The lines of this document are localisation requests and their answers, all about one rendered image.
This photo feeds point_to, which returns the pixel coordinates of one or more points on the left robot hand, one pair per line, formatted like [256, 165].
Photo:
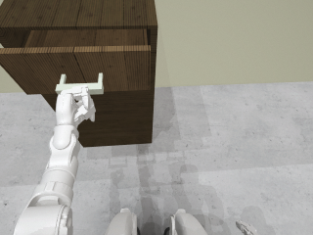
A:
[72, 113]

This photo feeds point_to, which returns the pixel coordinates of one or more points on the cabinet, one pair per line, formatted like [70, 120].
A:
[121, 117]

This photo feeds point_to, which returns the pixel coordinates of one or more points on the robot left forearm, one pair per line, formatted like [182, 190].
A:
[55, 187]

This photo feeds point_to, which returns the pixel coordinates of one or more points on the handle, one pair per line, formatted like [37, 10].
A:
[95, 88]

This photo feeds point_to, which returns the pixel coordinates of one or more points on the drawer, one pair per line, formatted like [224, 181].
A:
[123, 56]

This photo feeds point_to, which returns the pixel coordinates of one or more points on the left robot upper arm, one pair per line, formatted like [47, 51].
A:
[46, 220]

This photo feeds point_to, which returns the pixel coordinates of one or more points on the right robot hand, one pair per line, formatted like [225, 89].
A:
[247, 229]

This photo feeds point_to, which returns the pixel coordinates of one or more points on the robot left shin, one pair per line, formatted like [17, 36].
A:
[125, 210]

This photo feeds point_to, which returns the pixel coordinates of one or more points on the left robot thigh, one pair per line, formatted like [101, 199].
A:
[124, 223]

